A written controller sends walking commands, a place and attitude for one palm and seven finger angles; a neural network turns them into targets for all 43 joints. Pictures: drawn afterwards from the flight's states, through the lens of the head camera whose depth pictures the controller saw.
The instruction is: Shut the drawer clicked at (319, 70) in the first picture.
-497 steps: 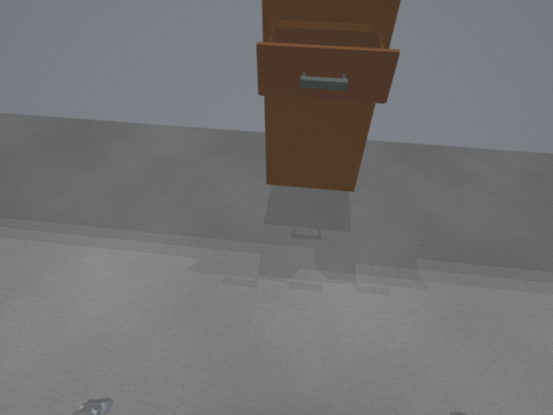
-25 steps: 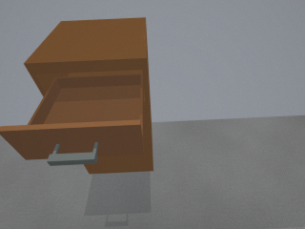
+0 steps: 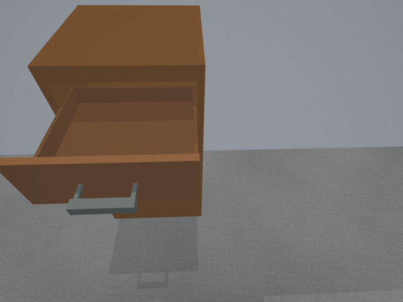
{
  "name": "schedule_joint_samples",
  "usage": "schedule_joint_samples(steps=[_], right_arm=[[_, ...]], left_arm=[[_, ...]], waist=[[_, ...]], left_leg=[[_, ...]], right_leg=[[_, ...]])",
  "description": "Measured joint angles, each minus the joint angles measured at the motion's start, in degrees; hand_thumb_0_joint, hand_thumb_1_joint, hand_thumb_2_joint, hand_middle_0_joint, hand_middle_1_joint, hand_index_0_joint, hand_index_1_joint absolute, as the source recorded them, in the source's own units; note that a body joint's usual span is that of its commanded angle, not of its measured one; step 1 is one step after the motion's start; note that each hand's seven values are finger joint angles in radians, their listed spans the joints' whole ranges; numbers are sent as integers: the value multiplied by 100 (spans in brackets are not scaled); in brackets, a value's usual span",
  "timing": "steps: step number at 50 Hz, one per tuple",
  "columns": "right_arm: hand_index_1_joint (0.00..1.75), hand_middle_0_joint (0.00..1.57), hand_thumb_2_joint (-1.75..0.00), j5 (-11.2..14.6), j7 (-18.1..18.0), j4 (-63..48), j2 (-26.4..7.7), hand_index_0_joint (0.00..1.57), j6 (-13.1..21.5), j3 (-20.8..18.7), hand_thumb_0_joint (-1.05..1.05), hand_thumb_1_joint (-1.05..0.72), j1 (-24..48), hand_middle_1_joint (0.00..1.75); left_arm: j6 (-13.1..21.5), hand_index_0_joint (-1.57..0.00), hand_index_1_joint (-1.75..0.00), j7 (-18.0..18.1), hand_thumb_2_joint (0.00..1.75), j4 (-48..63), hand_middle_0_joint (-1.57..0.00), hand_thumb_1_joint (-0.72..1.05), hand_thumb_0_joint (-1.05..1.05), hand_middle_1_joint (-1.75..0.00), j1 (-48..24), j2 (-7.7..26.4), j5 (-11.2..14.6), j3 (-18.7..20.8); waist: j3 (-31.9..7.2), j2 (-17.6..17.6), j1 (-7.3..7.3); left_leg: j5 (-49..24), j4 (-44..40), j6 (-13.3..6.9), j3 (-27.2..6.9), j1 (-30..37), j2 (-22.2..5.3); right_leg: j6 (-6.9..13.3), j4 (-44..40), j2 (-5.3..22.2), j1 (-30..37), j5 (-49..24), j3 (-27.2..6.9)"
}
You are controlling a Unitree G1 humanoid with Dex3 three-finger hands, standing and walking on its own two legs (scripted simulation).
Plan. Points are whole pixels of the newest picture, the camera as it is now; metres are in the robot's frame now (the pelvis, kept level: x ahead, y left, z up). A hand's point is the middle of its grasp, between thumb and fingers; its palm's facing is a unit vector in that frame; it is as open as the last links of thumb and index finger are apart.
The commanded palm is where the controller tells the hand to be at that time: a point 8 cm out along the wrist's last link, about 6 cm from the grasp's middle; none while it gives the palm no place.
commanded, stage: look again from close up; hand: left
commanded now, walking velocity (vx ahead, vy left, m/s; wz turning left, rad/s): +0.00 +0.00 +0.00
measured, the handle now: (105, 196) +0.33 +0.23 +0.00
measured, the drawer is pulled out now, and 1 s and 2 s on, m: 0.29 0.26 0.26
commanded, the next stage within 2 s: raise the hand and make a fist in 0.30 s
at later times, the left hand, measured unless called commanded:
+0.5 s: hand out of the picture +0.09 +0.23 -0.12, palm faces +0.16 -0.96 -0.23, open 7.3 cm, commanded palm +0.10 +0.26 -0.05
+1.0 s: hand (100, 286) +0.15 +0.19 +0.00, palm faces +0.12 -0.99 -0.06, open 5.0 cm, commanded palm +0.12 +0.25 +0.00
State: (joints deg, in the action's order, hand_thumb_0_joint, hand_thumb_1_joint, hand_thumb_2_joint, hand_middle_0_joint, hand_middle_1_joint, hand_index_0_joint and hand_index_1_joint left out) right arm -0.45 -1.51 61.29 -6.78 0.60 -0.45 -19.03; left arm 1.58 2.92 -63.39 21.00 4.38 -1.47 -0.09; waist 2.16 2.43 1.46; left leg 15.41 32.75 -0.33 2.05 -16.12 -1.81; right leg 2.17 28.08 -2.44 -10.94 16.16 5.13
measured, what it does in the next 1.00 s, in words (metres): lowers itself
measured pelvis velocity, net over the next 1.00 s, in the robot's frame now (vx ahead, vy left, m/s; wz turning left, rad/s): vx -0.01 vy -0.01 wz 0.07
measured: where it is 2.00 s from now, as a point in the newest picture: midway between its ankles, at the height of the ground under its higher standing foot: outside the picture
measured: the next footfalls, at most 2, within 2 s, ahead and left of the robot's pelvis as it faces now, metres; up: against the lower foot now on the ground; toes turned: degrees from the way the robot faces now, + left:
none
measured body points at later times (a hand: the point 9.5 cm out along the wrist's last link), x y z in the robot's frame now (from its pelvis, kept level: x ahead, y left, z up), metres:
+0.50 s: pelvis +0.00 +0.05 +0.00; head +0.02 +0.05 +0.45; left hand +0.08 +0.28 -0.10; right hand +0.03 -0.19 -0.13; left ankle +0.02 +0.10 -0.73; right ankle -0.02 -0.09 -0.72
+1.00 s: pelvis -0.01 -0.01 -0.07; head +0.04 -0.01 +0.38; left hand +0.14 +0.24 +0.01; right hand +0.25 -0.20 -0.12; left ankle +0.02 +0.10 -0.73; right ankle +0.01 -0.06 -0.73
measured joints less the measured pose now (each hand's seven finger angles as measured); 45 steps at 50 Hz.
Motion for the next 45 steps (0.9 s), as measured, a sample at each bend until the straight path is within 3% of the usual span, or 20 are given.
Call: schedule_joint_samples(steps=[4,8,15,21,22,23,25,28,31,33,36,39,42,45], right_arm=[[30,20,-89,-51,-43,88,-33,20,8,69,3,-94,-5,30],[30,20,-89,-51,-30,38,-132,20,-1,95,3,-95,14,30],[30,20,-89,-37,-9,-52,-225,20,36,97,2,-93,134,30],[30,20,-89,-15,27,-10,-235,20,14,134,1,-92,174,30],[30,20,-89,55,16,-259,-252,20,46,156,2,-93,78,30],[30,20,-89,125,-43,-501,-271,20,306,202,2,-93,-64,30],[30,20,-89,202,-122,-748,-324,20,941,236,2,-93,-251,30],[30,20,-89,252,-86,-1193,-524,20,1400,158,2,-92,-212,30],[30,20,-89,171,16,-1673,-759,20,1509,23,2,-92,136,30],[30,20,-89,136,103,-1956,-806,20,1421,-70,1,-91,414,30],[30,20,-89,130,219,-2420,-760,20,1348,-190,1,-91,707,30],[30,20,-90,88,273,-2828,-799,20,1381,-294,1,-91,896,30],[30,19,-90,90,246,-3067,-870,20,1343,-302,1,-91,1109,30],[30,19,-90,155,173,-3206,-838,20,1291,-176,1,-91,1263,30]], left_arm=[[-94,-20,-30,27,90,87,-20,91,1,-30,-156,208,32,45],[-124,-20,-30,6,90,209,-20,91,1,-30,-247,329,13,38],[-170,-19,-30,-49,90,263,-20,91,1,-30,-291,435,2,22],[-158,-19,-30,-30,90,168,-20,91,1,-30,-218,435,-2,-34],[-529,-20,-30,-19,90,1087,-20,91,1,-30,81,432,222,43],[-675,-20,-31,54,90,2260,-20,91,1,-30,453,459,377,88],[-355,-21,-32,393,90,3977,-21,92,2,-31,868,585,536,38],[22,-23,-34,547,90,5565,-23,92,2,-34,749,595,843,1],[659,-26,-38,309,90,5962,-27,92,1,-38,412,420,983,202],[1295,-27,-41,-147,90,5734,-30,92,1,-41,571,315,1176,416],[2291,-32,-47,-855,90,5696,-35,92,1,-47,1034,346,1367,474],[2982,-38,-53,-1239,90,6049,-41,91,1,-53,1495,484,1285,447],[3211,-45,-59,-1274,90,6588,-47,91,2,-59,1741,663,1317,523],[3170,-52,-66,-1300,90,6966,-53,90,2,-65,1669,732,1526,696]], waist=[[-151,-168,-148],[-260,-198,-180],[-208,-259,-160],[-134,-258,-149],[-102,-277,-108],[-98,-339,-122],[-248,-448,-145],[-418,-396,1],[-612,-231,149],[-848,-171,155],[-1041,-363,20],[-1084,-514,-189],[-1038,-424,-345],[-1022,-229,-425]], left_leg=[[77,-5,-290,114,142,230],[-15,-227,-428,201,226,392],[-306,-739,-565,369,301,615],[-355,-845,-591,400,281,638],[-318,-747,-581,375,206,633],[-297,-714,-558,378,169,651],[-312,-761,-462,368,112,721],[-270,-547,-435,250,-84,819],[60,226,-473,236,-638,782],[322,771,-413,271,-1132,645],[675,1593,-396,279,-1892,483],[986,2371,-355,143,-2562,372],[1181,2898,-282,-78,-2945,324],[1273,3134,-201,-261,-3133,311]], right_leg=[[-178,136,236,77,118,-88],[-234,87,392,74,88,-166],[-219,41,598,-99,12,-336],[-375,-93,623,-111,-71,-373],[-400,-36,623,-158,-57,-344],[-331,164,619,-270,43,-385],[-215,723,584,-569,317,-463],[-151,932,481,-821,432,-355],[-43,1097,360,-1203,266,-317],[-27,1514,245,-1659,455,-325],[60,2225,113,-2378,782,-283],[196,2847,32,-2949,1054,-100],[296,3209,-4,-3200,1248,147],[332,3327,-22,-3290,1333,335]])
